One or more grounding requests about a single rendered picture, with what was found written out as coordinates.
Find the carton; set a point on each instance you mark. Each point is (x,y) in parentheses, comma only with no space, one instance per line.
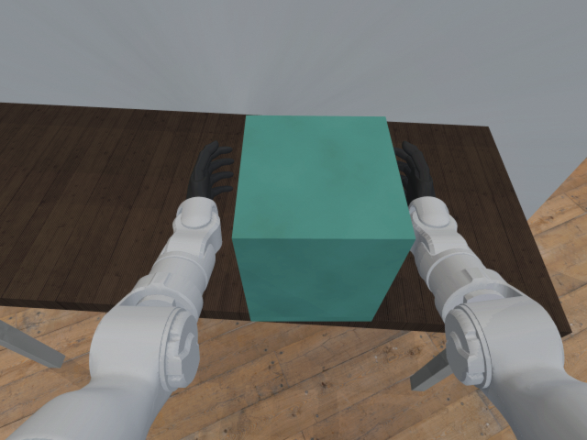
(321,225)

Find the left robot hand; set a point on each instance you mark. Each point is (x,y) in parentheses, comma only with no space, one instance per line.
(202,179)

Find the table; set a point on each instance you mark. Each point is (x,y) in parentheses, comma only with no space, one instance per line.
(88,196)

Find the robot left upper arm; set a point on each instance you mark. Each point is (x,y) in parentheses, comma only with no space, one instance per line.
(141,354)

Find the left robot forearm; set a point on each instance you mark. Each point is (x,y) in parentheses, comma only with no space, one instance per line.
(182,271)

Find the robot right upper arm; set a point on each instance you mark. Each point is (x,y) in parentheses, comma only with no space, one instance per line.
(510,350)

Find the right robot hand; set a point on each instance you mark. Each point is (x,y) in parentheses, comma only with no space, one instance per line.
(417,182)

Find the right robot forearm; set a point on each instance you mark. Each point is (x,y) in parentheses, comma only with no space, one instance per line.
(450,269)

